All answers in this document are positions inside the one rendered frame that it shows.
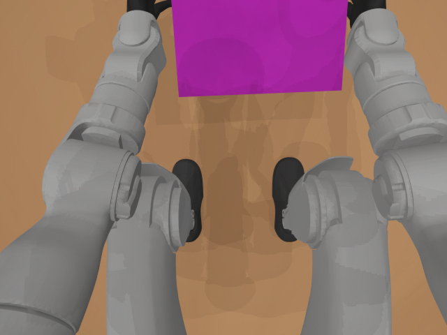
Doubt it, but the robot left forearm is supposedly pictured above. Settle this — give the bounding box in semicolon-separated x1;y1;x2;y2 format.
42;10;166;205

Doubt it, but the left robot thigh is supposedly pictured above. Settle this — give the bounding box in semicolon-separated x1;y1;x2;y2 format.
106;176;189;335

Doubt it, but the robot left hand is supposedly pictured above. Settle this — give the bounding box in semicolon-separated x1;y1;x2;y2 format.
126;0;172;20

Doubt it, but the robot right hand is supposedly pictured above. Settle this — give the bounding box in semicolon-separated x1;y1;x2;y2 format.
347;0;386;28

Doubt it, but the robot right forearm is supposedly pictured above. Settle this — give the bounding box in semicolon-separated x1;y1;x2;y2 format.
344;8;447;157

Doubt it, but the left robot foot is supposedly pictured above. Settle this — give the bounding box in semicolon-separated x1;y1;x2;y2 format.
172;159;203;242

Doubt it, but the left robot upper arm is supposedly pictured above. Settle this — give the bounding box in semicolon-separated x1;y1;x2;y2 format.
0;139;142;335

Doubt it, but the right robot upper arm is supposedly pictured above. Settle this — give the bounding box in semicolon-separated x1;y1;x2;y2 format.
372;142;447;324

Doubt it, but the carton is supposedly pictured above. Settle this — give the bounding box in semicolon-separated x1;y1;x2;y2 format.
171;0;348;97

